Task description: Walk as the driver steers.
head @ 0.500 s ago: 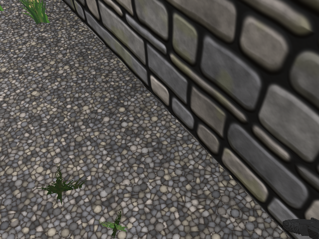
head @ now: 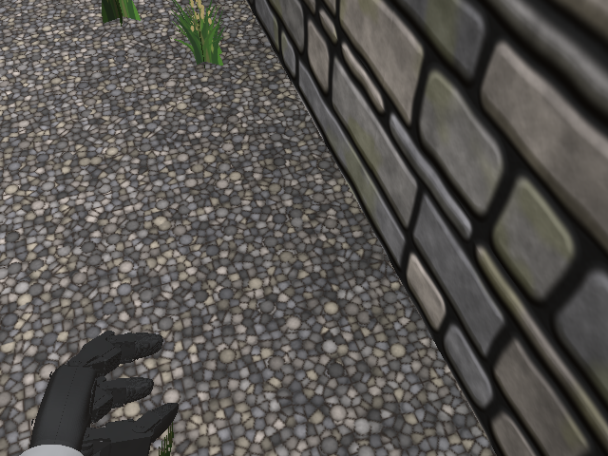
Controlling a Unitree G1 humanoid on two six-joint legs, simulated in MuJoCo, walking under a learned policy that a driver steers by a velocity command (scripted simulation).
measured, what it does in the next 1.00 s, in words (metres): walks ahead, turning left: right foot, then left foot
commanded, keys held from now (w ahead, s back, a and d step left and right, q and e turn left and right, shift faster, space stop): w+q+shift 0.84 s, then w+shift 0.16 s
